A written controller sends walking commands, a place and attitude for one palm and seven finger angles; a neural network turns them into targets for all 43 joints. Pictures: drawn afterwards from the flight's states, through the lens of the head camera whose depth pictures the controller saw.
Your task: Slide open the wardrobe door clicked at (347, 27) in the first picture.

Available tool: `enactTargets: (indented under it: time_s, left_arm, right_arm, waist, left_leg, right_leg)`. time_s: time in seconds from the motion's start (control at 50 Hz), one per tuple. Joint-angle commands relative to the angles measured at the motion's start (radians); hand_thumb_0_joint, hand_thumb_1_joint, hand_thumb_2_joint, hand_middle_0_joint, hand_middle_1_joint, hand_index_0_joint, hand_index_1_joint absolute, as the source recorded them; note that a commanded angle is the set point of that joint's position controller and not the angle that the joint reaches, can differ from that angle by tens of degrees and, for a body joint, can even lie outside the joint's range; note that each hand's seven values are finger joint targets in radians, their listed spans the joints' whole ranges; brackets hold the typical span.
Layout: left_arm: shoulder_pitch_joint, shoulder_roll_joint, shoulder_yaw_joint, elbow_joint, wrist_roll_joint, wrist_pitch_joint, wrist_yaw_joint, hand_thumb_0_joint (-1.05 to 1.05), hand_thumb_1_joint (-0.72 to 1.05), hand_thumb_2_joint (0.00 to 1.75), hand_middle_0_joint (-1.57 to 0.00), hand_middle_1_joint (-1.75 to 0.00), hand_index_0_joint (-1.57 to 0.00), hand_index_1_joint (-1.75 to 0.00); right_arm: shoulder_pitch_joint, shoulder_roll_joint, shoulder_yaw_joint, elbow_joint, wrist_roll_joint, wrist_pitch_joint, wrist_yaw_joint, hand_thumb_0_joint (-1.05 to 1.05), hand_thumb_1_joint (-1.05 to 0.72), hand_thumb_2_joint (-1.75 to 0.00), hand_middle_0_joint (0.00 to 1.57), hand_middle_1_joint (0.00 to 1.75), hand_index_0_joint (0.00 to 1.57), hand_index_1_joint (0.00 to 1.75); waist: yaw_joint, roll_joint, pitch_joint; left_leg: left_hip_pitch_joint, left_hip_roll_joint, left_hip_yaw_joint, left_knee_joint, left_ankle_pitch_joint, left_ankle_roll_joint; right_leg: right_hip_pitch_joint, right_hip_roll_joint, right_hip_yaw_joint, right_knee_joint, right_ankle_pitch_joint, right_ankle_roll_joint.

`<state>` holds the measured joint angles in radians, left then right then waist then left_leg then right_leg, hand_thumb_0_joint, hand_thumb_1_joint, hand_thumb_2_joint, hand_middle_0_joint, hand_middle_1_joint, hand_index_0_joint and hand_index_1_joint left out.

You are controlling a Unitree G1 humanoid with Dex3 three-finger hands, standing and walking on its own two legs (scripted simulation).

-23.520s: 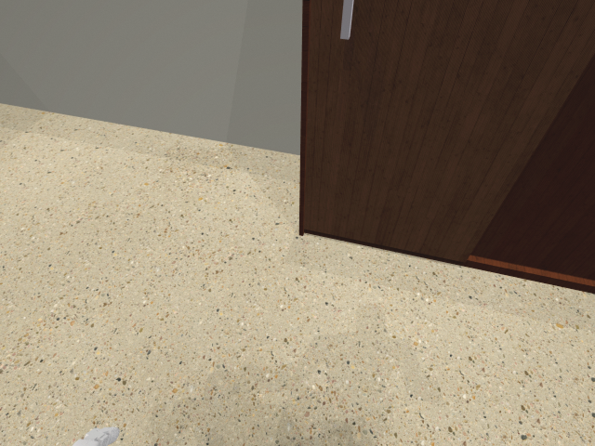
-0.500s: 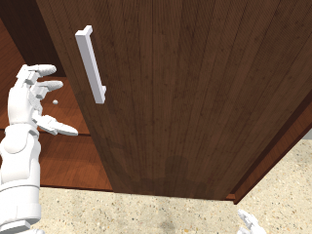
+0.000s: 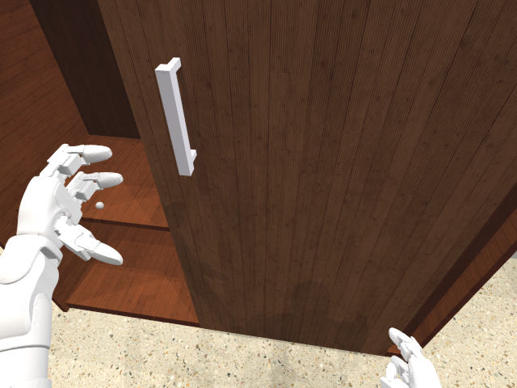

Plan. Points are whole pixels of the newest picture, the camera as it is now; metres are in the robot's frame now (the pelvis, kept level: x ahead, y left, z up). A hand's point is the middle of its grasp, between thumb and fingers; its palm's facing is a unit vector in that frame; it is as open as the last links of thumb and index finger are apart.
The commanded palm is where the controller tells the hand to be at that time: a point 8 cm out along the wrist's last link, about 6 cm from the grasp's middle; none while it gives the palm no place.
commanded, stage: draw the hand back to the body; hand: left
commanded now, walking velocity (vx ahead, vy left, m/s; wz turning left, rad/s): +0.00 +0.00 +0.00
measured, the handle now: (181, 120) +0.46 +0.19 +0.21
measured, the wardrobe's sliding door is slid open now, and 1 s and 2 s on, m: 0.57 0.57 0.57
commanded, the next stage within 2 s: step back with the hand held close in 1.48 s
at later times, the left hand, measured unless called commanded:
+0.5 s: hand (64, 239) +0.22 +0.27 +0.18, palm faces +0.31 -0.93 -0.19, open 14.2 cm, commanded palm +0.18 +0.30 +0.18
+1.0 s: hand (59, 251) +0.21 +0.27 +0.17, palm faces +0.43 -0.84 -0.34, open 9.8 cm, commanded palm +0.16 +0.31 +0.18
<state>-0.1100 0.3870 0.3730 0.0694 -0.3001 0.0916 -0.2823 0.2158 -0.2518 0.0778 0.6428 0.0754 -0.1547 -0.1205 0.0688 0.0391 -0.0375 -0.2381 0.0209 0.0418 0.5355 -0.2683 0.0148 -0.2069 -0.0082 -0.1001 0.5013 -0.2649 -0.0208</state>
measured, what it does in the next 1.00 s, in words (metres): stands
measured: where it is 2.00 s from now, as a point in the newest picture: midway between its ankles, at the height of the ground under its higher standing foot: outside the picture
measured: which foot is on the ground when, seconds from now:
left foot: down 0.00-1.00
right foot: down 0.00-1.00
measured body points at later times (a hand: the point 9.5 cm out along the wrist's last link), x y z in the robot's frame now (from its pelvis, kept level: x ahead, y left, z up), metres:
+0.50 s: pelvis -0.02 +0.00 +0.00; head -0.05 -0.02 +0.45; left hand +0.20 +0.32 +0.19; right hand +0.19 -0.22 -0.05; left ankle +0.01 +0.11 -0.74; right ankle +0.00 -0.10 -0.74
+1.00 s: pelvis +0.01 +0.02 +0.01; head -0.02 +0.00 +0.46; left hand +0.18 +0.32 +0.19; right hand +0.18 -0.21 -0.07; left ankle +0.01 +0.11 -0.74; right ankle +0.01 -0.10 -0.74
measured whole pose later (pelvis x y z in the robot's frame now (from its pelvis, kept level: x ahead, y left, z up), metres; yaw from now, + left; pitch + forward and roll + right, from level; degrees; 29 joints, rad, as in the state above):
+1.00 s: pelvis +0.01 +0.02 +0.01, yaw -2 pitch -5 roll +0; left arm 0.38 0.34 0.33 -0.34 -0.07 -0.09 0.09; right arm 0.20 -0.23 0.02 0.67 -0.01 -0.14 -0.06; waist 0.07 0.05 0.02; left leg -0.08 0.00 0.08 0.39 -0.22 0.03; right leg -0.07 -0.02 -0.06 0.37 -0.21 0.00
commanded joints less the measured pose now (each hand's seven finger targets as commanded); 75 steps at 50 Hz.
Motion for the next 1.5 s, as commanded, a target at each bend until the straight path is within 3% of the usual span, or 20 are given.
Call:
enactTargets:
  time_s: [0.0,0.06,0.16,0.28,0.38,0.4,0.42,0.44,0.46,0.52,0.6,0.7,0.78,0.86,0.88,1.08,1.18,1.34,1.4,1.48]
  left_arm:
    - [-0.325,0.333,0.132,-0.257,-0.075,0.080,-0.119,0.00,-0.55,0.20,-0.25,-1.15,-0.25,-1.15]
    - [-0.203,0.328,0.196,-0.259,-0.107,0.056,-0.105,0.00,-0.55,0.20,-0.25,-1.15,-0.25,-1.15]
    - [-0.057,0.253,0.167,-0.236,-0.109,0.078,-0.099,0.00,-0.55,0.20,-0.25,-1.15,-0.25,-1.15]
    - [-0.161,0.278,0.147,-0.381,-0.088,0.075,-0.078,0.00,-0.55,0.20,-0.25,-1.15,-0.25,-1.15]
    - [-0.127,0.286,0.165,-0.390,-0.090,0.030,-0.072,0.00,-0.37,0.29,-0.24,-1.04,-0.24,-1.04]
    - [-0.135,0.357,0.173,-0.483,0.076,-0.069,0.132,0.00,-0.33,0.31,-0.24,-1.02,-0.24,-1.02]
    - [-0.023,0.209,0.099,-0.390,0.081,-0.095,0.209,0.00,-0.30,0.32,-0.24,-1.00,-0.24,-1.00]
    - [0.054,0.175,0.078,-0.394,0.103,-0.121,0.257,0.00,-0.26,0.34,-0.24,-0.98,-0.24,-0.98]
    - [0.100,0.175,0.076,-0.418,0.117,-0.147,0.288,0.00,-0.22,0.36,-0.24,-0.96,-0.24,-0.96]
    - [0.086,0.177,0.061,-0.508,0.161,-0.209,0.352,0.00,-0.12,0.41,-0.24,-0.89,-0.24,-0.89]
    - [0.137,0.174,0.056,-0.533,0.197,-0.243,0.395,0.00,0.03,0.48,-0.23,-0.81,-0.23,-0.81]
    - [0.174,0.155,0.045,-0.544,0.216,-0.257,0.406,0.00,0.21,0.57,-0.22,-0.70,-0.22,-0.70]
    - [0.272,0.132,0.042,-0.562,0.222,-0.263,0.405,0.00,0.36,0.64,-0.22,-0.62,-0.22,-0.62]
    - [0.374,0.148,0.074,-0.574,0.219,-0.255,0.399,0.00,0.50,0.71,-0.21,-0.53,-0.21,-0.53]
    - [0.381,0.123,0.054,-0.581,0.218,-0.253,0.395,0.00,0.54,0.73,-0.21,-0.51,-0.21,-0.51]
    - [0.447,0.130,0.069,-0.684,0.222,-0.237,0.393,0.00,0.90,0.90,-0.20,-0.30,-0.20,-0.30]
    - [0.413,0.124,0.057,-0.667,0.226,-0.224,0.401,0.00,0.90,0.90,-0.20,-0.30,-0.20,-0.30]
    - [0.415,0.132,0.064,-0.674,0.227,-0.223,0.403,0.00,0.90,0.90,-0.20,-0.30,-0.20,-0.30]
    - [0.437,0.129,0.068,-0.650,0.222,-0.217,0.399,0.00,0.90,0.90,-0.20,-0.30,-0.20,-0.30]
    - [0.438,0.133,0.074,-0.642,0.220,-0.218,0.395,0.00,0.90,0.90,-0.20,-0.30,-0.20,-0.30]
  right_arm:
    - [-0.175,-0.120,-0.032,-0.209,0.013,-0.082,-0.026,0.00,-0.90,-0.90,0.20,0.30,0.20,0.30]
    - [-0.170,-0.118,-0.037,-0.217,0.004,-0.096,0.000,0.00,-0.90,-0.90,0.20,0.30,0.20,0.30]
    - [-0.160,-0.131,-0.051,-0.212,0.013,-0.095,0.022,0.00,-0.90,-0.90,0.20,0.30,0.20,0.30]
    - [-0.172,-0.130,-0.050,-0.215,0.009,-0.108,0.003,0.00,-0.90,-0.90,0.20,0.30,0.20,0.30]
    - [-0.174,-0.124,-0.045,-0.194,0.003,-0.129,-0.008,0.00,-0.90,-0.90,0.20,0.30,0.20,0.30]
    - [-0.177,-0.111,-0.059,-0.172,-0.051,-0.133,0.012,0.00,-0.90,-0.90,0.20,0.30,0.20,0.30]
    - [-0.178,-0.107,-0.058,-0.151,-0.056,-0.137,0.017,0.00,-0.90,-0.90,0.20,0.30,0.20,0.30]
    - [-0.175,-0.105,-0.064,-0.142,-0.054,-0.129,0.021,0.00,-0.90,-0.90,0.20,0.30,0.20,0.30]
    - [-0.174,-0.112,-0.073,-0.136,-0.057,-0.124,0.025,0.00,-0.90,-0.90,0.20,0.30,0.20,0.30]
    - [-0.169,-0.104,-0.078,-0.132,-0.063,-0.108,0.029,0.00,-0.90,-0.90,0.20,0.30,0.20,0.30]
    - [-0.166,-0.105,-0.085,-0.120,-0.073,-0.097,0.023,0.00,-0.90,-0.90,0.20,0.30,0.20,0.30]
    - [-0.178,-0.100,-0.087,-0.113,-0.075,-0.076,0.023,0.00,-0.90,-0.90,0.20,0.30,0.20,0.30]
    - [-0.170,-0.096,-0.090,-0.118,-0.080,-0.070,0.032,0.00,-0.90,-0.90,0.20,0.30,0.20,0.30]
    - [-0.166,-0.101,-0.099,-0.128,-0.084,-0.054,0.041,0.00,-0.90,-0.90,0.20,0.30,0.20,0.30]
    - [-0.161,-0.095,-0.097,-0.131,-0.081,-0.047,0.045,0.00,-0.90,-0.90,0.20,0.30,0.20,0.30]
    - [-0.153,-0.088,-0.099,-0.153,-0.085,-0.028,0.047,0.00,-0.90,-0.90,0.20,0.30,0.20,0.30]
    - [-0.151,-0.089,-0.095,-0.148,-0.086,-0.026,0.039,0.00,-0.90,-0.90,0.20,0.30,0.20,0.30]
    - [-0.156,-0.087,-0.095,-0.147,-0.089,-0.026,0.038,0.00,-0.90,-0.90,0.20,0.30,0.20,0.30]
    - [-0.159,-0.085,-0.095,-0.150,-0.090,-0.022,0.038,0.00,-0.90,-0.90,0.20,0.30,0.20,0.30]
    - [-0.163,-0.082,-0.094,-0.151,-0.088,-0.020,0.039,0.00,-0.90,-0.90,0.20,0.30,0.20,0.30]
  waist:
    - [0.000,0.042,-0.196]
    - [0.019,0.006,-0.173]
    - [0.011,-0.009,-0.102]
    - [-0.011,0.024,-0.079]
    - [-0.005,0.049,-0.091]
    - [0.010,0.040,0.050]
    - [-0.009,0.023,0.083]
    - [-0.004,0.012,0.083]
    - [0.002,-0.012,0.046]
    - [-0.002,0.058,-0.044]
    - [-0.001,0.022,-0.063]
    - [0.000,0.032,-0.009]
    - [0.009,0.048,-0.026]
    - [0.019,-0.011,-0.018]
    - [0.011,-0.002,-0.007]
    - [0.010,0.055,-0.028]
    - [0.003,0.031,0.008]
    - [0.010,0.045,-0.021]
    - [0.012,-0.007,-0.008]
    - [0.012,0.019,0.001]
  left_leg:
    - [0.113,-0.021,-0.064,-0.095,0.174,0.026]
    - [0.102,-0.019,-0.060,-0.086,0.195,0.017]
    - [0.081,-0.013,-0.038,-0.084,0.153,0.017]
    - [0.095,-0.016,-0.052,-0.096,0.077,0.025]
    - [0.102,-0.016,-0.056,-0.106,0.067,0.021]
    - [0.029,-0.025,-0.042,-0.115,0.036,0.013]
    - [0.026,-0.023,-0.036,-0.123,-0.006,0.006]
    - [0.049,-0.015,-0.032,-0.133,-0.028,0.008]
    - [0.064,-0.014,-0.028,-0.144,-0.022,0.013]
    - [0.109,-0.013,-0.027,-0.179,-0.030,0.016]
    - [0.133,-0.007,-0.034,-0.202,0.023,0.021]
    - [0.137,-0.005,-0.039,-0.223,0.052,0.017]
    - [0.146,0.001,-0.049,-0.231,0.118,0.007]
    - [0.143,0.007,-0.043,-0.223,0.176,0.004]
    - [0.138,0.009,-0.041,-0.223,0.187,0.002]
    - [0.159,0.008,-0.033,-0.198,0.263,-0.002]
    - [0.147,0.006,-0.038,-0.206,0.225,0.000]
    - [0.164,0.002,-0.035,-0.203,0.227,0.001]
    - [0.156,0.003,-0.027,-0.198,0.239,0.007]
    - [0.153,0.001,-0.021,-0.198,0.214,0.008]
  right_leg:
    - [0.076,0.002,0.067,-0.095,0.213,-0.002]
    - [0.082,0.005,0.072,-0.096,0.229,-0.002]
    - [0.029,0.000,0.077,-0.105,0.185,0.011]
    - [-0.010,0.004,0.085,-0.137,0.050,0.012]
    - [0.022,0.000,0.091,-0.149,0.023,0.009]
    - [-0.038,-0.013,0.118,-0.231,-0.036,0.012]
    - [-0.047,-0.027,0.104,-0.237,-0.083,0.009]
    - [-0.045,-0.029,0.096,-0.239,-0.100,0.010]
    - [-0.014,-0.026,0.096,-0.243,-0.088,0.011]
    - [0.050,-0.025,0.093,-0.211,-0.064,0.007]
    - [0.087,-0.013,0.081,-0.197,0.012,0.006]
    - [0.093,-0.007,0.073,-0.203,0.041,0.003]
    - [0.127,-0.004,0.066,-0.177,0.103,-0.002]
    - [0.137,0.003,0.061,-0.179,0.149,0.001]
    - [0.136,0.001,0.063,-0.175,0.156,0.000]
    - [0.141,-0.002,0.064,-0.169,0.211,0.001]
    - [0.123,0.001,0.058,-0.177,0.178,0.001]
    - [0.135,0.001,0.061,-0.177,0.187,0.001]
    - [0.137,0.000,0.061,-0.182,0.208,0.005]
    - [0.134,-0.005,0.067,-0.192,0.192,0.006]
